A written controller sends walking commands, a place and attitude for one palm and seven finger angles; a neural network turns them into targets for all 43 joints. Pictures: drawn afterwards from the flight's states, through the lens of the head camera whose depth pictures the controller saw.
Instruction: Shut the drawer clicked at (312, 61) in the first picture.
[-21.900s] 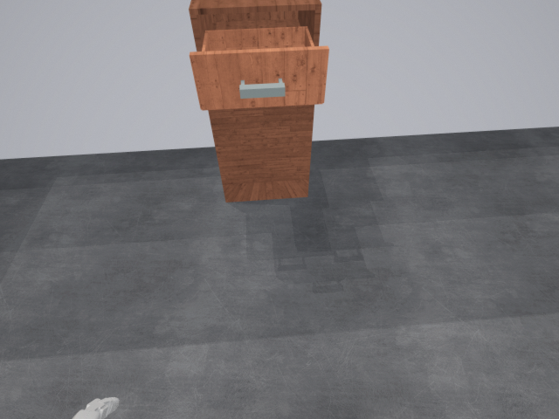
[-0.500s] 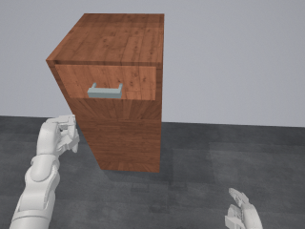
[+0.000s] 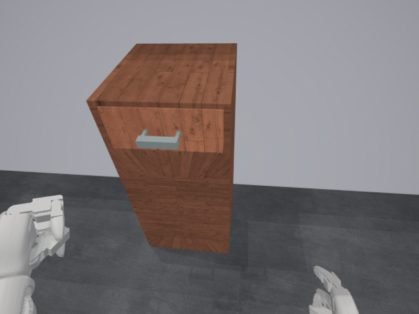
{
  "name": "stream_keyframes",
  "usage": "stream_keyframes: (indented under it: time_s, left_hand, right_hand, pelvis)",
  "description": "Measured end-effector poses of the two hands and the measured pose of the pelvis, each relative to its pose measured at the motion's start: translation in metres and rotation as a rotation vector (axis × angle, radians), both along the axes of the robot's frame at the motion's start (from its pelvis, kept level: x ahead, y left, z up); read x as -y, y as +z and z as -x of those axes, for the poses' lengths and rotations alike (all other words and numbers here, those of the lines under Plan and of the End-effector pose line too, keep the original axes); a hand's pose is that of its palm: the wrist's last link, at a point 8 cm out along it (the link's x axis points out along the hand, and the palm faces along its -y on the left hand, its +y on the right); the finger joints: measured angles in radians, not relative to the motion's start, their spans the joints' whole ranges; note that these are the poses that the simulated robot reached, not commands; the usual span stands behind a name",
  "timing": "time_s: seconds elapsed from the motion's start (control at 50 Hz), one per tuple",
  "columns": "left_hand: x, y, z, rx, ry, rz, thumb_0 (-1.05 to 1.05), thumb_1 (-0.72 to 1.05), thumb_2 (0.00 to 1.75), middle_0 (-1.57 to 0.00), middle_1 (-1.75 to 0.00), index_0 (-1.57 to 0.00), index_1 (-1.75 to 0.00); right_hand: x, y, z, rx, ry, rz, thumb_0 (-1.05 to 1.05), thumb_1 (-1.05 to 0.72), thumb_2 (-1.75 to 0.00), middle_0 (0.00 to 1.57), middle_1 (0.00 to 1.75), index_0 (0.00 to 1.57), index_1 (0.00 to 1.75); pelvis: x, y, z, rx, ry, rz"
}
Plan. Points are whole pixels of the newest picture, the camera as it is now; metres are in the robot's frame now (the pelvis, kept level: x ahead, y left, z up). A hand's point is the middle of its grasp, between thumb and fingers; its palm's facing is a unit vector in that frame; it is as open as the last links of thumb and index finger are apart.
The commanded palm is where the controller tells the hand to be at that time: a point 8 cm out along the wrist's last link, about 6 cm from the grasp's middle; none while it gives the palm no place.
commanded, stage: draw the hand back to the body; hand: left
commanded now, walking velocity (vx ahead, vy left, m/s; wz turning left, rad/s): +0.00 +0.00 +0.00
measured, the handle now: (159, 137) +0.58 +0.22 +0.01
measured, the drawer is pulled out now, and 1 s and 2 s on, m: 0.00 0.00 0.00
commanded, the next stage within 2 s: step back with the hand held close in 0.20 s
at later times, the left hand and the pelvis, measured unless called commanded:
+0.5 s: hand (58, 229) +0.18 +0.24 +0.17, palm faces +0.39 -0.80 -0.45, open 3.2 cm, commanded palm +0.12 +0.27 +0.17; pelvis -0.01 -0.01 +0.00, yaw +0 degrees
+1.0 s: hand (19, 282) +0.11 +0.26 +0.15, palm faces +0.39 -0.78 -0.48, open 3.2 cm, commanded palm +0.05 +0.29 +0.17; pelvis -0.08 +0.01 -0.01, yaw +0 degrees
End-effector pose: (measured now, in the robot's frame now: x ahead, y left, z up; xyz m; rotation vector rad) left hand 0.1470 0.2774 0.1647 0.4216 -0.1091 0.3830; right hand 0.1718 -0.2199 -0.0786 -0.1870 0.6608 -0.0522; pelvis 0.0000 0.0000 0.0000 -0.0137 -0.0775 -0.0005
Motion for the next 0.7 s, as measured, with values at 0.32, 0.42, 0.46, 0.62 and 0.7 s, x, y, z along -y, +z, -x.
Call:
stream_keyframes:
  time_s: [0.32,0.42,0.46,0.62,0.7]
  left_hand:
    - [0.007,-0.003,0.018,0.003,0.040,0.005,0.01,0.89,0.90,-1.41,-1.60,-1.41,-1.60]
    - [0.006,0.017,0.013,0.069,0.002,-0.076,0.01,0.89,0.90,-1.41,-1.60,-1.41,-1.60]
    - [0.004,0.022,0.010,0.078,-0.008,-0.104,0.01,0.89,0.90,-1.41,-1.60,-1.41,-1.60]
    - [0.002,0.001,0.009,-0.045,-0.075,-0.106,0.01,0.89,0.90,-1.41,-1.60,-1.40,-1.60]
    - [-0.005,0.000,0.021,-0.053,-0.085,-0.120,0.01,0.89,0.90,-1.41,-1.60,-1.40,-1.60]
  right_hand:
    - [0.000,0.002,0.000,0.034,0.015,-0.002,0.01,-0.90,-0.90,0.20,0.30,0.20,0.30]
    - [0.006,0.001,0.008,0.010,-0.008,0.003,0.01,-0.90,-0.90,0.20,0.30,0.20,0.30]
    - [0.010,0.000,0.012,-0.010,-0.028,0.010,0.01,-0.90,-0.90,0.20,0.30,0.21,0.30]
    - [0.025,-0.007,0.039,-0.099,-0.125,0.043,0.01,-0.91,-0.90,0.20,0.30,0.20,0.30]
    - [0.023,-0.006,0.050,-0.122,-0.143,0.063,0.01,-0.91,-0.90,0.20,0.29,0.20,0.30]
  pelvis:
    - [0.009,-0.001,0.008,0.008,0.008,-0.002]
    - [0.010,-0.001,0.008,-0.017,0.006,0.005]
    - [0.008,0.000,0.010,-0.033,0.003,0.007]
    - [-0.003,-0.001,0.023,-0.081,-0.005,0.000]
    - [-0.007,-0.003,0.031,-0.089,-0.002,-0.001]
